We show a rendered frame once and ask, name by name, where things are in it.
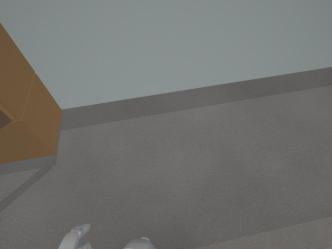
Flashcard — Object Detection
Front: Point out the left robot hand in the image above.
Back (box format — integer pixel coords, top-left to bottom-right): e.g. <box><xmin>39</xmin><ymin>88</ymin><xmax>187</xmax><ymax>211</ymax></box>
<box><xmin>58</xmin><ymin>224</ymin><xmax>91</xmax><ymax>249</ymax></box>

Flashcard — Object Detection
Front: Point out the left robot thigh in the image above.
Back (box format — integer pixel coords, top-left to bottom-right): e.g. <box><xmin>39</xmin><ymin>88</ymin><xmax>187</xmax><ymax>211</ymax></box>
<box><xmin>124</xmin><ymin>239</ymin><xmax>156</xmax><ymax>249</ymax></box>

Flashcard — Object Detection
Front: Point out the cupboard door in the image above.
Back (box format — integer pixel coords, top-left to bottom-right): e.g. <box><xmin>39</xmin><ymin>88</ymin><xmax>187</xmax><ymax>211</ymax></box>
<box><xmin>0</xmin><ymin>110</ymin><xmax>12</xmax><ymax>129</ymax></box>

